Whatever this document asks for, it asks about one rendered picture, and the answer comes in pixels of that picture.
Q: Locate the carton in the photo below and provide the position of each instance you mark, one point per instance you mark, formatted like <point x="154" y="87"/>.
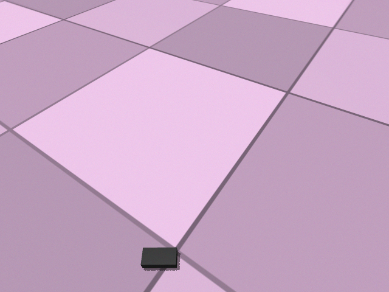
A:
<point x="159" y="258"/>

